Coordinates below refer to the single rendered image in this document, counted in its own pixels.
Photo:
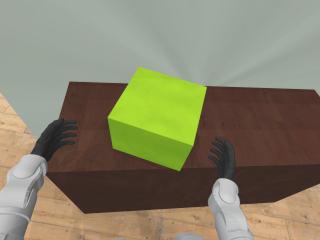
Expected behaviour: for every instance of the right robot forearm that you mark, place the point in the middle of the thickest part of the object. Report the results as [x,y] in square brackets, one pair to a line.
[224,203]

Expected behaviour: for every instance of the left robot hand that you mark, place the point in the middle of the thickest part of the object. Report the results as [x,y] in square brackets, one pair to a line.
[49,141]

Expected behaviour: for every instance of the right robot hand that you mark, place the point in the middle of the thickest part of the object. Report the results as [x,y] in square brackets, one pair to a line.
[226,165]

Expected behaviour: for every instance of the carton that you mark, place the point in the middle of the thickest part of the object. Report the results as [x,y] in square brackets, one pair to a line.
[156,118]

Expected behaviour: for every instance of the left robot forearm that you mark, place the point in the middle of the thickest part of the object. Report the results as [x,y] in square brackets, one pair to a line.
[19,196]

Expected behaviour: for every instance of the pedestal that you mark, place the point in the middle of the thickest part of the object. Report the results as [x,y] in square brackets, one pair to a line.
[275,134]

